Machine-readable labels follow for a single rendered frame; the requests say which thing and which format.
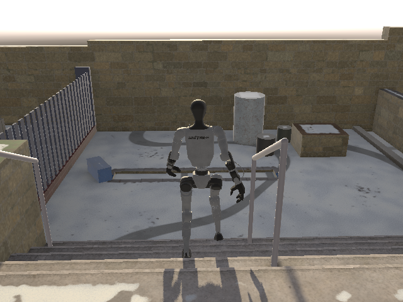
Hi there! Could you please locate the right robot upper arm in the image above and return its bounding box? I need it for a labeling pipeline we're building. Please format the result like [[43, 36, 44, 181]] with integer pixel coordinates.
[[212, 126, 230, 161]]

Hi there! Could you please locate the left robot upper arm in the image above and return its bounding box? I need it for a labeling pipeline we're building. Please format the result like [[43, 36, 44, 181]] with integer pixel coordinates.
[[170, 127, 187, 160]]

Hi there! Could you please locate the left robot hand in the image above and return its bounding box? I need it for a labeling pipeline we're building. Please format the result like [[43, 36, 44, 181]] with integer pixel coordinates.
[[166, 166, 181, 177]]

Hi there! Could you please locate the robot torso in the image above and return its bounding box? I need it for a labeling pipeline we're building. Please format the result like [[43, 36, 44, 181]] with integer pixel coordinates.
[[185, 124, 214, 189]]

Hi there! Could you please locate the robot left forearm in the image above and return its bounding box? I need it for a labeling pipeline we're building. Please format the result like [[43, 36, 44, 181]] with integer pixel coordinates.
[[167, 151, 176, 169]]

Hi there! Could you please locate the right robot hand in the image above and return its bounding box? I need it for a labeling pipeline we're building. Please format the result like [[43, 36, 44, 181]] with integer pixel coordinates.
[[230, 182, 245, 203]]

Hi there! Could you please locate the robot left shin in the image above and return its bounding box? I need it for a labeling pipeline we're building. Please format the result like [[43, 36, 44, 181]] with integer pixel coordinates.
[[182, 211, 191, 257]]

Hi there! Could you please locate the robot right forearm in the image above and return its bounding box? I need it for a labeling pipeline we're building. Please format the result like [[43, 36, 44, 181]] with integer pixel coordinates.
[[225, 151, 242, 185]]

